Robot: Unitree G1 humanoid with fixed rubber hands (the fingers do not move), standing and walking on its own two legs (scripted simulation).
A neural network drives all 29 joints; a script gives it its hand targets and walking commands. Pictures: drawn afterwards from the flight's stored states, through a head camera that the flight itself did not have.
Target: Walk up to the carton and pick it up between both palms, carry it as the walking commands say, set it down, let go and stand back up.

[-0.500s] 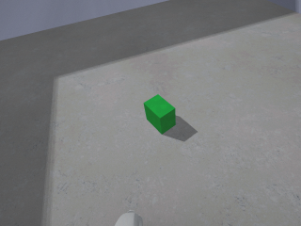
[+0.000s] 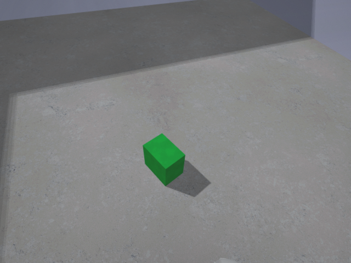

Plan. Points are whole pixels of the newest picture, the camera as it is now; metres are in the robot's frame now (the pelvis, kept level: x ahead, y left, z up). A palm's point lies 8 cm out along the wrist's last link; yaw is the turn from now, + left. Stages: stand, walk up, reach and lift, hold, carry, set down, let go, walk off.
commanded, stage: walk up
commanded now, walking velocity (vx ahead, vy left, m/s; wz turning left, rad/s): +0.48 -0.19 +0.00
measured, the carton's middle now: (163, 159) +0.82 +0.08 -0.68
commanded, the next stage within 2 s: none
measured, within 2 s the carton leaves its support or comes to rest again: neither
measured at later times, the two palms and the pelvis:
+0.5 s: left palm (115, 239) +0.21 +0.17 -0.11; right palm (302, 229) +0.26 -0.34 -0.15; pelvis +0.22 -0.09 +0.00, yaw +0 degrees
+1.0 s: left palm (111, 189) +0.37 +0.22 -0.16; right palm (281, 198) +0.33 -0.28 -0.11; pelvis +0.34 -0.03 +0.00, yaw +0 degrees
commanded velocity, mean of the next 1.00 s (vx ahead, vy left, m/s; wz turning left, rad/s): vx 0.34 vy -0.01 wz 0.00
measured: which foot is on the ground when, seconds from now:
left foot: down 0.00-0.26, up 0.28-0.76, down 0.78-1.00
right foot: up 0.00-0.24, down 0.26-0.78, up 0.80-1.00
